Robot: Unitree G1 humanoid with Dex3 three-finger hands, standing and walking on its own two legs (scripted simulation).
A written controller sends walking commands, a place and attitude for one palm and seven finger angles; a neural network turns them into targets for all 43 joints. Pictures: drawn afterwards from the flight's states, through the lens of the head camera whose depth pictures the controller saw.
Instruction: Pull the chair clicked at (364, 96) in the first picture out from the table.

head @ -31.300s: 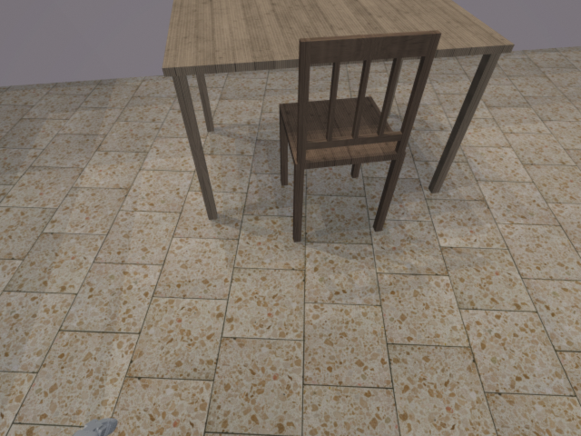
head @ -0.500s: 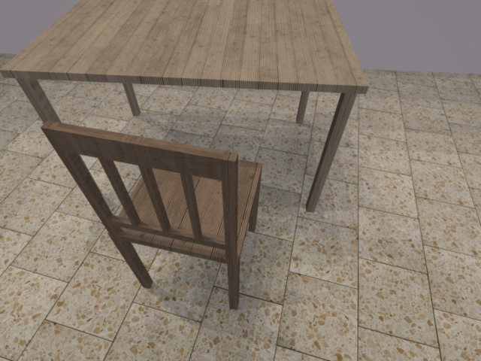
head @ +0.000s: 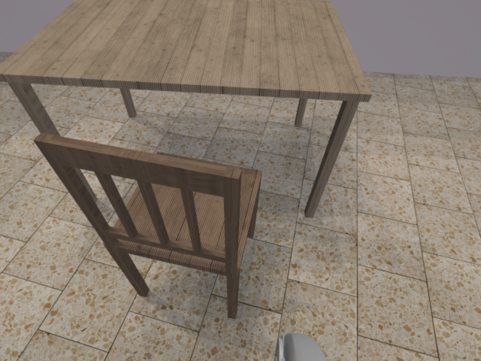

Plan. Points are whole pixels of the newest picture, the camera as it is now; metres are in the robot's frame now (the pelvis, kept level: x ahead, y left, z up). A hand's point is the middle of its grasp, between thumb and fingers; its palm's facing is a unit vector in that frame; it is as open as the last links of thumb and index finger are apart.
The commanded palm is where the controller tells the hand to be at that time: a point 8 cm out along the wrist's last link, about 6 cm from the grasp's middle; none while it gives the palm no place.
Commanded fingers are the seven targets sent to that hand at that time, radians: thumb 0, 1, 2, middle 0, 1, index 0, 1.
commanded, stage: come to a stop and stand still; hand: left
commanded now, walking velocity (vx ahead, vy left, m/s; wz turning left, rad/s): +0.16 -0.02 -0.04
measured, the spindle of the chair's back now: (155, 213) +0.43 +0.23 -0.10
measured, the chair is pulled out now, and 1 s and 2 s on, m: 0.27 0.27 0.27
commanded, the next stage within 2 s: look again from close up in 1.00 s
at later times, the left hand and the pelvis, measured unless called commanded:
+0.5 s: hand (204, 358) +0.16 +0.08 -0.19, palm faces +0.01 -0.98 -0.19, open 7.2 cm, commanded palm none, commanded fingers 0.00 0.90 0.90 -0.20 -0.30 -0.20 -0.30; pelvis +0.03 -0.08 -0.04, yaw +2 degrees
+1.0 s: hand out of the picture +0.00 +0.09 -0.17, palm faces +0.07 -0.98 -0.17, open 7.4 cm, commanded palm none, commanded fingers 0.00 0.90 0.90 -0.20 -0.30 -0.20 -0.30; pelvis +0.03 -0.06 +0.00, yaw +1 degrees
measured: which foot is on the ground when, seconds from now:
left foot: down 0.00-0.34, up 0.36-0.52, down 0.54-1.00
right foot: up 0.00-0.28, down 0.30-0.56, up 0.58-0.74, down 0.76-1.00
